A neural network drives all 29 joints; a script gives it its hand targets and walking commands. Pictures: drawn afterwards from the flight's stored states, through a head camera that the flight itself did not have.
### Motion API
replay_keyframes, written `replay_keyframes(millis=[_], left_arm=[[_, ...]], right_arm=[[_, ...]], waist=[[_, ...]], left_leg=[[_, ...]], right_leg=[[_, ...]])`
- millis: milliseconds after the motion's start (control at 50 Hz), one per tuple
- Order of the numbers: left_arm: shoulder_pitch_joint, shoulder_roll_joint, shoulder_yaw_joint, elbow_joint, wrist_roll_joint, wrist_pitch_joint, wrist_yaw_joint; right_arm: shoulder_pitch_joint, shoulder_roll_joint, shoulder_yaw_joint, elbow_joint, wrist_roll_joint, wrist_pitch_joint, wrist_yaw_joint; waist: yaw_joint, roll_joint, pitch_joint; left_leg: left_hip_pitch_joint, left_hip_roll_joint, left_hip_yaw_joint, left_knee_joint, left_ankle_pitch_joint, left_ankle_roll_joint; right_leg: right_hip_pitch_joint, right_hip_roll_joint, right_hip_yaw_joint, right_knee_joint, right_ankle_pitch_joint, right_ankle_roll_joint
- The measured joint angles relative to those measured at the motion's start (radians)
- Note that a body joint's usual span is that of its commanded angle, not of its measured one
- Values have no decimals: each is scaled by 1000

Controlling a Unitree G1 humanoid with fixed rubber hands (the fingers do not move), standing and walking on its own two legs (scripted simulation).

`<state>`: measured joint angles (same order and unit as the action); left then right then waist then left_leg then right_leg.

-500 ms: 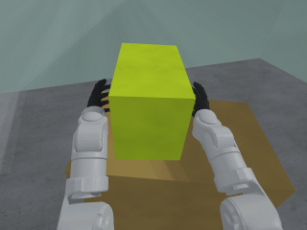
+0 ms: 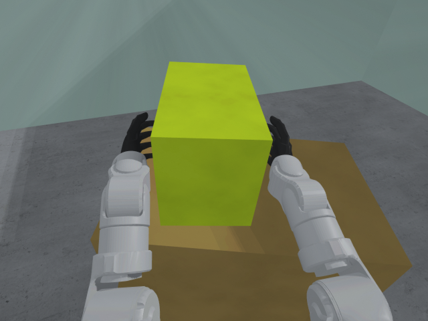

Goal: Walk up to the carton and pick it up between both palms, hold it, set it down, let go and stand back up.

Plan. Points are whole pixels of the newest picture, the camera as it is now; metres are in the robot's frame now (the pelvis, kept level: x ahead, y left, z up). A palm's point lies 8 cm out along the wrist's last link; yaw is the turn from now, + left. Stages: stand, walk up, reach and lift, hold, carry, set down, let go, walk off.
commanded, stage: hold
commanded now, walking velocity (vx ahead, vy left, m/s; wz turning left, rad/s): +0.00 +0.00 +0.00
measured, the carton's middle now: (207, 137) +0.45 +0.00 +0.15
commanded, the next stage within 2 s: set down in 0.42 s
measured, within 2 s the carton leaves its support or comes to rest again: neither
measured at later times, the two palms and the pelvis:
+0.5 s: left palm (134, 156) +0.36 +0.14 +0.17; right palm (279, 158) +0.36 -0.13 +0.17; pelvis +0.00 +0.00 +0.00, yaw +0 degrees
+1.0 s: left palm (138, 168) +0.37 +0.14 +0.14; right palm (273, 168) +0.38 -0.13 +0.13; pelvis +0.01 -0.01 +0.00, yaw +1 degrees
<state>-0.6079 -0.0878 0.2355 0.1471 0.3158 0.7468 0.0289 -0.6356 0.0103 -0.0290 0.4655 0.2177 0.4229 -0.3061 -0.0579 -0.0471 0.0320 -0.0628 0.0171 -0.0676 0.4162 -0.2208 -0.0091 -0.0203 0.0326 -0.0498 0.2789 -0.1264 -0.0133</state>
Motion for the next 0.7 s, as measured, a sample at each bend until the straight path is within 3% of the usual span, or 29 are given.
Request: replay_keyframes(millis=[460, 700], left_arm=[[-14, -1, 15, 37, 3, -17, 0], [-27, -19, 49, 176, 20, -206, 26]], right_arm=[[-15, 9, -17, 39, -28, -18, 15], [-52, 40, -112, 206, -160, -220, 98]], waist=[[0, 0, -2], [16, 7, -16]], left_leg=[[9, -3, 1, -9, 7, 1], [2, -8, -5, -31, 20, -2]], right_leg=[[6, -3, 1, -2, 2, 1], [-6, -10, -10, -4, 1, -2]])
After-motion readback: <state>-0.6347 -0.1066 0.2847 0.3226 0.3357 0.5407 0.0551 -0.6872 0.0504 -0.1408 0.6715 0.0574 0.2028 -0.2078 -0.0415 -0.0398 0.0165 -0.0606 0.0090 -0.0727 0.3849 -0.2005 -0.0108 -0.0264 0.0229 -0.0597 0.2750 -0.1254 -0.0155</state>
